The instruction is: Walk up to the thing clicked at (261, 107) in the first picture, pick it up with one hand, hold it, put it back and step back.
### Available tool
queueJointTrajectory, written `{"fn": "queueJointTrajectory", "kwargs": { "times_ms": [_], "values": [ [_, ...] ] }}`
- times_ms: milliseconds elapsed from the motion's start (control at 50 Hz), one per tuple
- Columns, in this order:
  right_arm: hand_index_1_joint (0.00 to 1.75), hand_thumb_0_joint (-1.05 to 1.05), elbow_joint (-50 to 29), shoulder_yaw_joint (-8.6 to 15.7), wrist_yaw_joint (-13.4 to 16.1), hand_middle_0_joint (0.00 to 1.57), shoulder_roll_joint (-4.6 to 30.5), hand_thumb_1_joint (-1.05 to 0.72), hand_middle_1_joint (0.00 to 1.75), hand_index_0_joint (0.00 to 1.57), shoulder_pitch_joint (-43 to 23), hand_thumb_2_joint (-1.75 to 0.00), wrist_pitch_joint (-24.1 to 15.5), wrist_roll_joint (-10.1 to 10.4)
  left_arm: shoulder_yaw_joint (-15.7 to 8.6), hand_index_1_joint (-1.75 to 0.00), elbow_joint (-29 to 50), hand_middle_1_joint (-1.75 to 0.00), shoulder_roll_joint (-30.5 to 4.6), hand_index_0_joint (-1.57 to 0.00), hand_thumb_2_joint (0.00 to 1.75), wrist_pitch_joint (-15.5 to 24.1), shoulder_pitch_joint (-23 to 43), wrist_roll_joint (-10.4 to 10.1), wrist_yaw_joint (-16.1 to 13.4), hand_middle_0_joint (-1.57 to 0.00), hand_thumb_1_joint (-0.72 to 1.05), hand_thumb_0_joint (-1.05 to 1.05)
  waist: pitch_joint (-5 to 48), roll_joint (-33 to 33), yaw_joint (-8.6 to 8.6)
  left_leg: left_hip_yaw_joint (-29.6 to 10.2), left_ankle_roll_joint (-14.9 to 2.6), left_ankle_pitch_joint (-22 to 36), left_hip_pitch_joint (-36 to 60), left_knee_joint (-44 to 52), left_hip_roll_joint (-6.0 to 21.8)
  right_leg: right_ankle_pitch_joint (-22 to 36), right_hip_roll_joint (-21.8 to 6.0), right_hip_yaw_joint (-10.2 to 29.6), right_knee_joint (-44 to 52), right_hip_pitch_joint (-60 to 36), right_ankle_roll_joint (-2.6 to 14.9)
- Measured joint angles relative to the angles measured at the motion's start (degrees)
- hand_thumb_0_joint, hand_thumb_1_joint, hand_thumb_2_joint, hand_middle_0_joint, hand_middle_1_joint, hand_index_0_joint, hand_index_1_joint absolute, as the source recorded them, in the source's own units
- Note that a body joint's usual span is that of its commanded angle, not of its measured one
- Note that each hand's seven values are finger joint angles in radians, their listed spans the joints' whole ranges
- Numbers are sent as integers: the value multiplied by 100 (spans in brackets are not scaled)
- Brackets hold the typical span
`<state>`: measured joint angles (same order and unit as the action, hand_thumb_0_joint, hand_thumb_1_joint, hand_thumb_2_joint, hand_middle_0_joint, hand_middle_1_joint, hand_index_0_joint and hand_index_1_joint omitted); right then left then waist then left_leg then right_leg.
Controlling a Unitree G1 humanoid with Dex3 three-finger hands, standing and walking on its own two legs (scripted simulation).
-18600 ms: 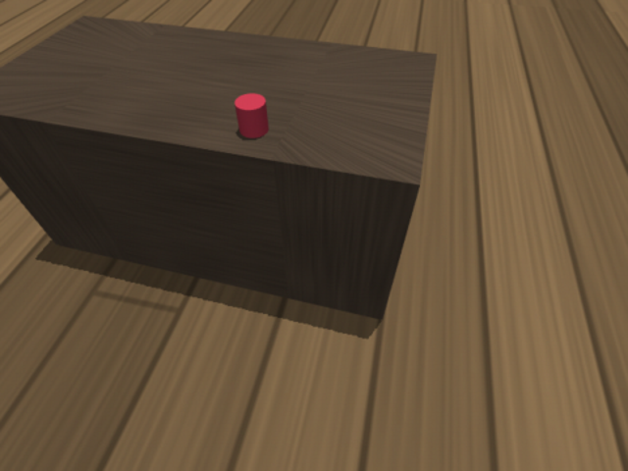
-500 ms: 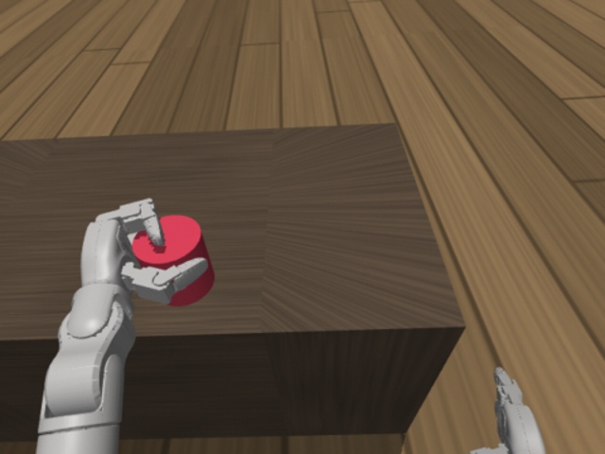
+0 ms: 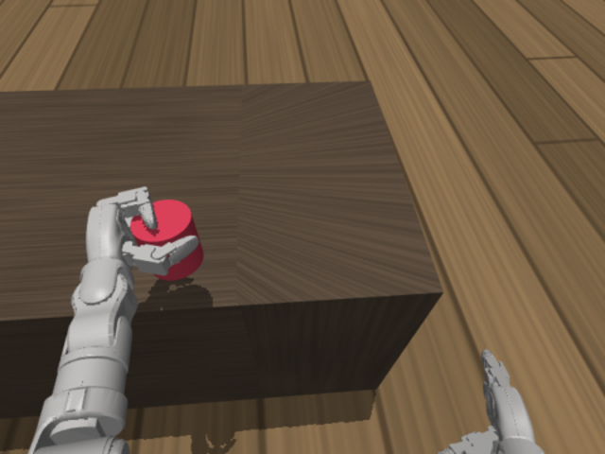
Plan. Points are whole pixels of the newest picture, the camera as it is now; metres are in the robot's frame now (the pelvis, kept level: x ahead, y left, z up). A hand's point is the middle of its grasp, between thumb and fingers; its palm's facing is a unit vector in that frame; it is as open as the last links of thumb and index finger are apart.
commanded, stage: crouch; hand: left
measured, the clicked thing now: (169, 240) +0.39 +0.17 +0.05
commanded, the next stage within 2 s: lower in 0.54 s
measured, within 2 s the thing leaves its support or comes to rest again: rests again in 1.22 s
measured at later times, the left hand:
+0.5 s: hand (165, 229) +0.43 +0.19 +0.03, palm faces +0.14 -0.99 +0.00, open 6.6 cm
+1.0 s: hand (176, 245) +0.44 +0.18 -0.03, palm faces +0.15 -0.99 +0.00, open 6.8 cm
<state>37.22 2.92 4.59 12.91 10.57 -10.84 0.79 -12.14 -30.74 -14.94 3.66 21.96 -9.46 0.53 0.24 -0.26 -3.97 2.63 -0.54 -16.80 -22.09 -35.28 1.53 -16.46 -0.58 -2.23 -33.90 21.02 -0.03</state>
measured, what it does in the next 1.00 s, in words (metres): stands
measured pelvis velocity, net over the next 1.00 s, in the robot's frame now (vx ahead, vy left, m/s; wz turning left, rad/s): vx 0.00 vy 0.01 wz -0.01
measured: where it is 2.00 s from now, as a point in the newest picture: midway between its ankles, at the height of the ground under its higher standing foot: outside the picture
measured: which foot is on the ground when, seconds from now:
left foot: down 0.00-1.00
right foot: down 0.00-1.00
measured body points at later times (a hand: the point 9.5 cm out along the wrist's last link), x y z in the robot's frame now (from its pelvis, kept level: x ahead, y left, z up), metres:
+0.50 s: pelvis +0.00 +0.01 -0.02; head +0.07 +0.03 +0.42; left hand +0.42 +0.24 +0.03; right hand +0.16 -0.26 -0.08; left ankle +0.01 +0.11 -0.73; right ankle +0.01 -0.12 -0.73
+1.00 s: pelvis +0.00 +0.01 -0.05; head +0.10 +0.04 +0.39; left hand +0.43 +0.24 -0.03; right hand +0.16 -0.25 -0.08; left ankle +0.01 +0.11 -0.73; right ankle +0.01 -0.12 -0.73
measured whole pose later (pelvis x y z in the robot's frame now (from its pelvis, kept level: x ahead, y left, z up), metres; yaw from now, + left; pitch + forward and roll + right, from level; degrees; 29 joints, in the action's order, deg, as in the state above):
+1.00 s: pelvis +0.00 +0.01 -0.05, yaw -1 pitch +16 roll -2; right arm 11.7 1.3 -0.8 13.1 17.9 -2.2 -1.5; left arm -16.7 -54.8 -18.7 24.3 33.0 -6.7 1.0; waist 4.6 -1.5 -8.0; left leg 1.6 -0.9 -25.2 -46.9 -55.8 2.8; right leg -24.0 -0.1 -2.7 -52.8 45.0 -0.1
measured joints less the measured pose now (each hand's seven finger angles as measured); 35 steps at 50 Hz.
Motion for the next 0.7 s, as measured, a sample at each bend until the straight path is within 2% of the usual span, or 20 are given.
{"fn": "queueJointTrajectory", "kwargs": {
  "times_ms": [140, 220, 300, 520, 700],
  "values": [
    [5, -1, -243, 90, -51, 5, 75, 54, 5, 6, 51, -6, 179, 2, -106, -150, -990, -111, -141, -142, 100, 639, 519, -19, 51, -61, -44, 0, 200, -1, -77, 36, -29, -142, -455, -330, 21, -108, 7, 43, -299, 458, -21],
    [5, -1, -358, 109, -102, 5, 65, 53, 5, 6, 114, -6, 274, 6, -128, -150, -1329, -111, -168, -144, 100, 911, 644, -42, 90, -62, -45, 0, 262, -19, -81, 43, -43, -224, -686, -513, 23, -182, 3, 53, -475, 689, -31],
    [5, -1, -590, 67, -159, 5, 42, 53, 5, 6, 161, -6, 358, -19, -117, -151, -1568, -111, -180, -145, 100, 1101, 716, 19, 71, -63, -46, 0, 282, -25, -93, 40, -50, -301, -934, -706, 31, -247, 3, 54, -647, 928, -37],
    [5, -1, -1357, -87, -280, 6, -20, 51, 5, 6, 406, -6, 513, -98, -147, -149, -1722, -110, -220, -143, 100, 1406, 858, 101, -15, -62, -44, 0, 383, -69, -170, -21, -54, -505, -1427, -1146, 60, -423, 19, 4, -1009, 1366, -41],
    [5, -1, -1738, -93, -379, 6, -33, 51, 5, 6, 606, -7, 666, -113, -200, -149, -2004, -109, -287, -142, 101, 1515, 1117, 151, -30, -62, -44, 0, 464, -9, -217, -24, -66, -648, -1680, -1411, 79, -541, 30, 8, -1237, 1607, -51]
  ]
}}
